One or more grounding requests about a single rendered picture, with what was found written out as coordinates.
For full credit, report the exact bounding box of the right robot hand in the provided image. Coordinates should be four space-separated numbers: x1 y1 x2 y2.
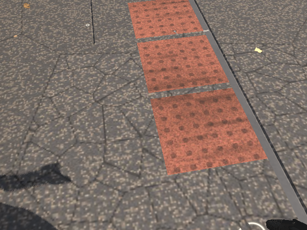
266 218 307 230

